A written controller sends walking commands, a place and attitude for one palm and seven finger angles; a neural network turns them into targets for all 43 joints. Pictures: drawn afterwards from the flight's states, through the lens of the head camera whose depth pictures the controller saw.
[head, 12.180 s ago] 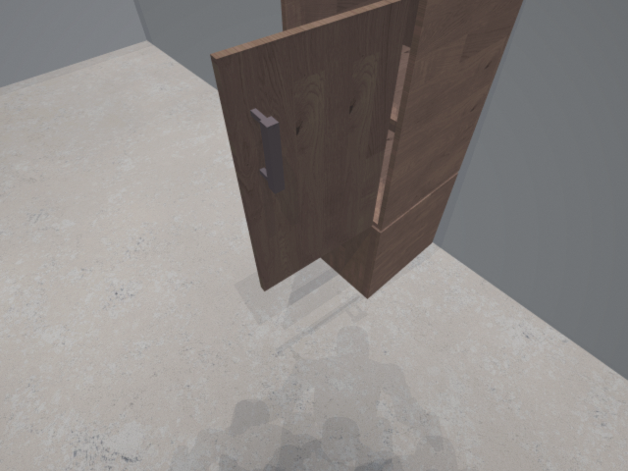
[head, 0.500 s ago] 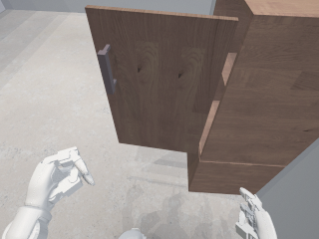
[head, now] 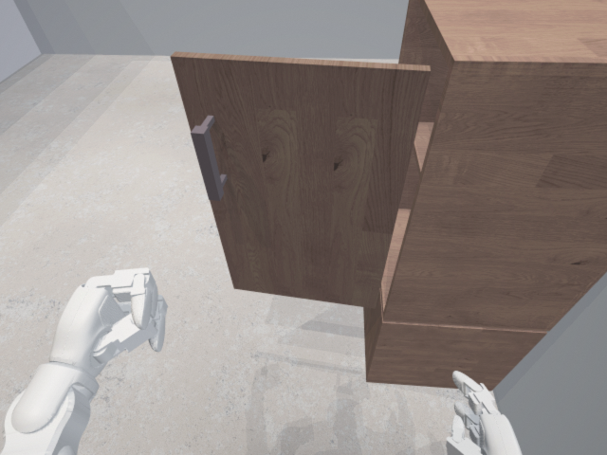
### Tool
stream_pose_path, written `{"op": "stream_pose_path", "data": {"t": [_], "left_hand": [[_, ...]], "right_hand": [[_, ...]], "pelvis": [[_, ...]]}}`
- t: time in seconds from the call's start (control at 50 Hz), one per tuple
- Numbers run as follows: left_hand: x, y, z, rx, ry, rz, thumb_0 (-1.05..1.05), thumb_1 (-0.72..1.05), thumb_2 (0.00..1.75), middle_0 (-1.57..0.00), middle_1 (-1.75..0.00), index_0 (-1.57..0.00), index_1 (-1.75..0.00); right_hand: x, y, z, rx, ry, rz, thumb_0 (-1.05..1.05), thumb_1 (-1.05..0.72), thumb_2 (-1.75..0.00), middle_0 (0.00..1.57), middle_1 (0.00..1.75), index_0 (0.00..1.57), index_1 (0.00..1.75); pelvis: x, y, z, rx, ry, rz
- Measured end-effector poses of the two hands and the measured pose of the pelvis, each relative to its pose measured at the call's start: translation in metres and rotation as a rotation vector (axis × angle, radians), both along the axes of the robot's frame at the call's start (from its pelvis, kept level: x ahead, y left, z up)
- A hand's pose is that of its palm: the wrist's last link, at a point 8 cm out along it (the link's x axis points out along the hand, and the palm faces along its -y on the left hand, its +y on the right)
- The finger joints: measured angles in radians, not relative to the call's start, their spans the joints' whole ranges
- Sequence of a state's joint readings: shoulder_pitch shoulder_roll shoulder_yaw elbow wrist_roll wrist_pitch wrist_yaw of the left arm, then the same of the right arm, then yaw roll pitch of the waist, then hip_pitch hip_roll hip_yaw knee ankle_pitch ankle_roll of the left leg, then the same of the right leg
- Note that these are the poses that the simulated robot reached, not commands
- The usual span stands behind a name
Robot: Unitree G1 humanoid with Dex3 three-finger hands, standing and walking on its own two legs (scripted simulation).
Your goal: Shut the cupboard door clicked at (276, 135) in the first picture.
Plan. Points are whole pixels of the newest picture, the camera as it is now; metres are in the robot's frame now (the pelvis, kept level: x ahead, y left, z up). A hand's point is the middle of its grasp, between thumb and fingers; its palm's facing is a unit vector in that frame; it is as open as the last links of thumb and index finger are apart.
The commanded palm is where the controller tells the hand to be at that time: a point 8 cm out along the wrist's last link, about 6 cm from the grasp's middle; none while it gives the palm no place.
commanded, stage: raise the hand and make a fist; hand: left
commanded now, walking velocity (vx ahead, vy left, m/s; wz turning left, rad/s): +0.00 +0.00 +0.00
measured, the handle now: (212, 158) +0.54 +0.20 +0.11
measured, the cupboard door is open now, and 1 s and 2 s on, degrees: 85 85 85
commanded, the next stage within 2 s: bring the fist close to the handle in 0.28 s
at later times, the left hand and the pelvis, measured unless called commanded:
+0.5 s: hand (172, 313) +0.24 +0.17 +0.11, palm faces -0.05 -1.00 -0.07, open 3.1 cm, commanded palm +0.24 +0.23 +0.12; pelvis +0.01 -0.01 +0.00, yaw +0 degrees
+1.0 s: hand (198, 238) +0.36 +0.18 +0.12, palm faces -0.07 -1.00 -0.04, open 3.1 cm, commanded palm +0.34 +0.23 +0.12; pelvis +0.02 -0.01 +0.00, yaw -1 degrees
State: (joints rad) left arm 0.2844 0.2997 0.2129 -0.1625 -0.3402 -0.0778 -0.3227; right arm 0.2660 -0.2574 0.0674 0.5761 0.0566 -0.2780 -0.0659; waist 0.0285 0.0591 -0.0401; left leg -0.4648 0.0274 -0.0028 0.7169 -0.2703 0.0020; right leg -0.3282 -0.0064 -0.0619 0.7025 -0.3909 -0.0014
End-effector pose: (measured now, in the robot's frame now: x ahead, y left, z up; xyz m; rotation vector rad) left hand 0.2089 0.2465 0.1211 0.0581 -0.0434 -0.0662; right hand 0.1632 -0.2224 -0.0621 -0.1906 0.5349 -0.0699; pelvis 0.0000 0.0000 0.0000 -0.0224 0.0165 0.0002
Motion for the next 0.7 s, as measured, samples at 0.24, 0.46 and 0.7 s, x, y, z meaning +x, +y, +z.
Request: {"op": "stream_pose_path", "data": {"t": [0.24, 0.46, 0.7], "left_hand": [[0.001, -0.014, -0.003, 0.005, -0.008, 0.01, 0.02, 0.9, 0.9, -1.3, -1.5, -1.3, -1.5], [0.01, -0.018, -0.004, 0.011, 0.005, 0.011, 0.02, 0.9, 0.9, -1.3, -1.5, -1.3, -1.5], [0.072, -0.01, -0.001, -0.002, 0.006, -0.001, 0.02, 0.9, 0.9, -1.3, -1.5, -1.3, -1.5]], "right_hand": [[0.0, -0.022, 0.002, -0.018, -0.012, -0.031, 0.02, -0.9, -0.9, 0.2, 0.3, 0.2, 0.3], [0.009, -0.02, -0.002, -0.002, -0.011, -0.025, 0.02, -0.9, -0.9, 0.2, 0.3, 0.2, 0.3], [0.007, -0.025, -0.01, -0.012, 0.063, -0.057, 0.02, -0.9, -0.9, 0.2, 0.3, 0.21, 0.3]], "pelvis": [[0.003, -0.01, 0.0, 0.01, -0.006, -0.004], [0.009, -0.013, 0.001, 0.013, 0.0, -0.002], [0.015, -0.014, 0.002, 0.02, 0.022, -0.01]]}}
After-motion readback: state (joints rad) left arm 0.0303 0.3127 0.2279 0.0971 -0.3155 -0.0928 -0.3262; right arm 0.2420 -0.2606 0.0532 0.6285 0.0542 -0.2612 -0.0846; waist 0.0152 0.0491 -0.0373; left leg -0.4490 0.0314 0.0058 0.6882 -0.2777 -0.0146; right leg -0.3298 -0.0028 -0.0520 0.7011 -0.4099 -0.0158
